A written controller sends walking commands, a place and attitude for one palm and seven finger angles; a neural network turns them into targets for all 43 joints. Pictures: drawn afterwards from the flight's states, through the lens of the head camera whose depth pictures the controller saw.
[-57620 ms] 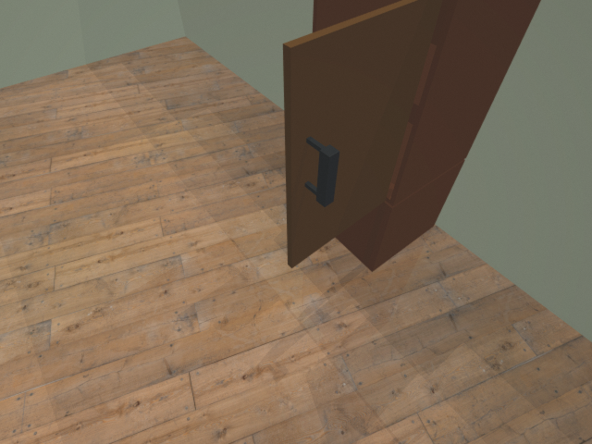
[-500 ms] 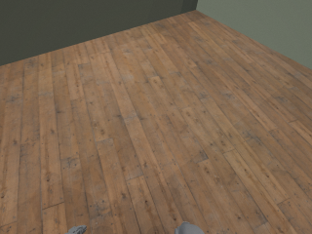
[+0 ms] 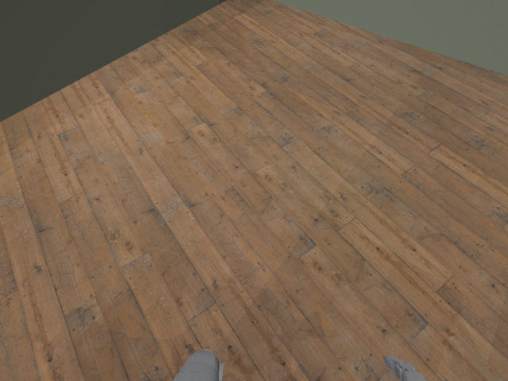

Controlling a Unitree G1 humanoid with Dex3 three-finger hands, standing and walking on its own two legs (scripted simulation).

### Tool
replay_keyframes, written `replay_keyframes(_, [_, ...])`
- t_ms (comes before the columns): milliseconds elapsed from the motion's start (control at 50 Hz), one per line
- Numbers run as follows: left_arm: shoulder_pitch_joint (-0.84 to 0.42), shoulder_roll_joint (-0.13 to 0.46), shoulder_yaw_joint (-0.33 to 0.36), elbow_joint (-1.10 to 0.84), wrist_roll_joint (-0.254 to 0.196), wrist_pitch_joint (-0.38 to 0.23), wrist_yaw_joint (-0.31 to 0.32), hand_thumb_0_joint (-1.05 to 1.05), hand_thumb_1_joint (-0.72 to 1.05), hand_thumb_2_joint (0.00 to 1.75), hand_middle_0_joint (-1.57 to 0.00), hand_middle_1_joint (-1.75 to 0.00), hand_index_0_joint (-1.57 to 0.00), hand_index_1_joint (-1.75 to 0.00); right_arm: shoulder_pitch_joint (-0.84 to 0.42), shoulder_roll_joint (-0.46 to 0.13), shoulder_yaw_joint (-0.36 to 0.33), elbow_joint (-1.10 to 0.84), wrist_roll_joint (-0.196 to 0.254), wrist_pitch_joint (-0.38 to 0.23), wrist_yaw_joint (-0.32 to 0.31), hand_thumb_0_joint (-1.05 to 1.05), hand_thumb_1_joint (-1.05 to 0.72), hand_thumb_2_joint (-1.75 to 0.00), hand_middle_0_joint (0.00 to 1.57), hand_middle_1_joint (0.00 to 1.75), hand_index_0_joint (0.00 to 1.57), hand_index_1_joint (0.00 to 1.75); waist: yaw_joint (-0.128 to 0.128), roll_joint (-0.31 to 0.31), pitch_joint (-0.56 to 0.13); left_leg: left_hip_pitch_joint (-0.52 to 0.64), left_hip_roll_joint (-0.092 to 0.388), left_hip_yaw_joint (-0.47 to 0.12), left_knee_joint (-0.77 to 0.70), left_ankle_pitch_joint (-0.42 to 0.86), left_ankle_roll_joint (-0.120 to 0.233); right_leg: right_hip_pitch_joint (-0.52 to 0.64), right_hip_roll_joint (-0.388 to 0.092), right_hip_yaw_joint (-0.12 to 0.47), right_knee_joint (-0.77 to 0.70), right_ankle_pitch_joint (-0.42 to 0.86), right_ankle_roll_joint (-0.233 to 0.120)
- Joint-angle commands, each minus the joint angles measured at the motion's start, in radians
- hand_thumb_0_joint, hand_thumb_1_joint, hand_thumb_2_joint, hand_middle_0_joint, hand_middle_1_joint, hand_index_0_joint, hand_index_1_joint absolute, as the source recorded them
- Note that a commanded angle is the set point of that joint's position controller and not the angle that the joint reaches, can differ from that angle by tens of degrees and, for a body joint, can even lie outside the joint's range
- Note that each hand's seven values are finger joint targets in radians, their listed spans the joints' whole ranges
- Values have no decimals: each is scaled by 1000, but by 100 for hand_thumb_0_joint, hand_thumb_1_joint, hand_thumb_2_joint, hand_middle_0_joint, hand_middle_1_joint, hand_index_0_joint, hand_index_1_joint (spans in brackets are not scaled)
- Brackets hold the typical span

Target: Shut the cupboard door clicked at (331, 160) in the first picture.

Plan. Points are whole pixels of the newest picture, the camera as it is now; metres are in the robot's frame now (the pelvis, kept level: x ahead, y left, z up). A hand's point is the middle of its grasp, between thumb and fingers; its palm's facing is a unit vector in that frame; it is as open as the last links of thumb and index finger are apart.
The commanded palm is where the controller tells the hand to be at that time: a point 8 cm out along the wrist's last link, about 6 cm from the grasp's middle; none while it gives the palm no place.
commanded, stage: turn to face it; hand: left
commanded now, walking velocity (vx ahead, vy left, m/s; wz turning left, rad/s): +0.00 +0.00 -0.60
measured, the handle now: out of the picture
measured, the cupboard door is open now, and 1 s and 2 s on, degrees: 30 30 30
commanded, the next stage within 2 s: none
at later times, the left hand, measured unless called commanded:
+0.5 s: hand (156, 339) +0.19 +0.21 -0.16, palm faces -0.32 -0.91 -0.24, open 7.4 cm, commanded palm none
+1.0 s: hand (195, 351) +0.18 +0.13 -0.16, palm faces -0.52 -0.83 -0.22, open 7.4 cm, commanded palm none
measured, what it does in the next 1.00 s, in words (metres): steps on the spot, turning right: left foot, then right foot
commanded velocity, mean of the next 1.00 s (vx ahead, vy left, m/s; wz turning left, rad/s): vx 0.00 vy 0.00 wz -0.60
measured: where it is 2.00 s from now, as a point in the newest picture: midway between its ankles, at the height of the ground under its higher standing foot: outside the picture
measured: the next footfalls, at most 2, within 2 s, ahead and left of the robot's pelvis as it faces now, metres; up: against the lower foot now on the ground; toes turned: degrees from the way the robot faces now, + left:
left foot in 0.12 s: +0.10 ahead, +0.16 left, +0.00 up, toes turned -5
right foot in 0.58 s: +0.00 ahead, -0.10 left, +0.00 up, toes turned -28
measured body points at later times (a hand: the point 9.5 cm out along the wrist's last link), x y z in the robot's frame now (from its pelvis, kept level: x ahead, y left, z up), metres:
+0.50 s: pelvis +0.02 +0.04 +0.00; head +0.06 +0.03 +0.44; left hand +0.21 +0.26 -0.14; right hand -0.02 -0.23 -0.14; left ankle +0.06 +0.16 -0.74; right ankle -0.04 -0.09 -0.70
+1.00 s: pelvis +0.02 +0.01 +0.00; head +0.06 -0.02 +0.45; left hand +0.21 +0.18 -0.15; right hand -0.03 -0.26 -0.14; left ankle +0.10 +0.13 -0.71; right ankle -0.03 -0.08 -0.74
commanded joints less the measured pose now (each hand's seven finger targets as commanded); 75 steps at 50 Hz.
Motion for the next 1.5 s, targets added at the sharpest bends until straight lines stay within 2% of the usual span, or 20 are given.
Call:
replay_keyframes(0, [19,209,65,-87,2,-9,15,0,90,90,-20,-30,-20,-30,-4,-66,-6,-92,4,-33,-3,0,-90,-90,20,30,20,30,1,-192,-125,70,-56,55,-181,-29,2,95,-222,249,-5,731,-138])
replay_keyframes(60, [-35,207,68,-104,-6,2,20,0,90,90,-20,-30,-20,-30,99,-93,-14,-68,11,-41,-6,0,-90,-90,20,30,20,30,-57,-158,-150,309,-58,49,-470,171,6,-25,-171,249,87,559,-64])
replay_keyframes(100, [9,118,46,-136,-30,7,10,0,90,90,-20,-30,-20,-30,179,-247,-35,-67,-14,-62,-12,0,-90,-90,20,30,20,30,-62,263,-222,606,339,-285,-585,609,148,-335,31,44,387,-251,47])
replay_keyframes(120, [-13,138,43,-142,-20,6,11,0,90,90,-20,-30,-20,-30,209,-260,-32,-73,-17,-50,-16,0,-90,-90,20,30,20,30,-77,226,-209,510,438,-332,-568,738,243,-315,-10,-16,590,-405,67])
replay_keyframes(240, [-27,148,53,-137,-10,40,-28,0,90,90,-20,-30,-20,-30,79,-172,1,-123,-25,-46,-17,0,-90,-90,20,30,20,30,-14,202,-96,353,257,-2,-604,554,202,-339,-87,-82,755,-179,106])
replay_keyframes(480, [-139,116,29,-172,-10,27,-43,0,90,90,-20,-30,-20,-30,184,-231,-38,-56,-24,-37,4,0,-90,-90,20,30,20,30,-59,244,-143,395,298,148,-488,535,180,-133,-69,-216,216,-110,68])
replay_keyframes(520, [-33,163,39,-137,-8,15,-37,0,90,90,-20,-30,-20,-30,154,-226,-41,-63,-13,-34,9,0,-90,-90,20,30,20,30,3,140,-174,270,246,205,-321,390,102,87,-84,-187,-21,106,40])
replay_keyframes(540, [22,269,58,-119,3,0,-25,0,90,90,-20,-30,-20,-30,161,-153,-27,-86,-4,-30,14,0,-90,-90,20,30,20,30,32,-151,-199,69,136,275,-115,67,32,253,-292,65,-132,309,-28])
replay_keyframes(560, [57,342,69,-105,-3,-2,-9,0,90,90,-20,-30,-20,-30,105,-110,-11,-131,-10,-23,14,0,-90,-90,20,30,20,30,56,-308,-165,-104,25,211,121,-281,1,221,-459,300,-125,651,-134])
replay_keyframes(580, [60,336,65,-107,-12,4,3,0,90,90,-20,-30,-20,-30,109,-137,-10,-124,-6,-9,2,0,-90,-90,20,30,20,30,51,-226,-170,-109,46,83,234,-245,13,165,-474,259,-126,579,-187])
replay_keyframes(700, [-131,205,36,-152,-14,-6,9,0,90,90,-20,-30,-20,-30,164,-133,-22,-56,-17,-1,12,0,-90,-90,20,30,20,30,-51,-171,-107,-56,46,55,199,49,-15,26,-264,78,-141,367,-104])
replay_keyframes(980, [-87,226,62,-121,-5,6,11,0,90,90,-20,-30,-20,-30,124,-98,-13,-90,6,-23,-6,0,-90,-90,20,30,20,30,-42,-149,-150,197,-51,46,-350,34,12,0,-234,304,-26,456,-118])
replay_keyframes(1020, [-105,173,49,-133,-20,14,8,0,90,90,-20,-30,-20,-30,193,-154,-18,-68,2,-42,-14,0,-90,-90,20,30,20,30,-76,-14,-178,455,56,-24,-600,182,39,-197,-106,214,88,216,-24])
replay_keyframes(1040, [-72,119,38,-147,-30,16,-3,0,90,90,-20,-30,-20,-30,195,-246,-33,-78,-13,-47,-15,0,-90,-90,20,30,20,30,-68,256,-179,548,304,-268,-662,292,128,-371,31,57,285,-185,37])
replay_keyframes(1080, [-90,153,45,-162,-11,15,-12,0,90,90,-20,-30,-20,-30,173,-246,-25,-115,-26,-33,-17,0,-90,-90,20,30,20,30,-63,176,-125,372,414,-264,-650,396,257,-337,-40,-37,608,-323,70])
replay_keyframes(1180, [-82,140,48,-123,-8,37,-40,0,90,90,-20,-30,-20,-30,103,-180,-8,-119,-25,-42,-22,0,-90,-90,20,30,20,30,-32,176,-100,419,252,26,-579,607,203,-376,-78,-101,686,-181,105])
replay_keyframes(1400, [-67,137,37,-127,-9,19,-43,0,90,90,-20,-30,-20,-30,120,-238,-45,-78,-19,-28,3,0,-90,-90,20,30,20,30,-12,190,-140,334,265,187,-367,476,131,-17,-56,-224,82,33,57])
replay_keyframes(1420, [17,199,49,-102,-4,7,-37,0,90,90,-20,-30,-20,-30,111,-213,-44,-87,-10,-28,8,0,-90,-90,20,30,20,30,32,54,-179,227,208,232,-197,339,73,144,-128,-122,-45,192,27])
replay_keyframes(1440, [71,328,72,-86,5,-8,-20,0,90,90,-20,-30,-20,-30,82,-114,-17,-137,-4,-26,13,0,-90,-90,20,30,20,30,65,-333,-172,-73,36,265,65,-229,8,286,-395,276,-119,543,-80])
replay_keyframes(1480, [56,321,66,-89,-15,0,5,0,90,90,-20,-30,-20,-30,65,-137,-12,-140,-5,-2,-2,0,-90,-90,20,30,20,30,43,-223,-141,-126,47,48,279,-215,15,168,-445,264,-133,555,-177])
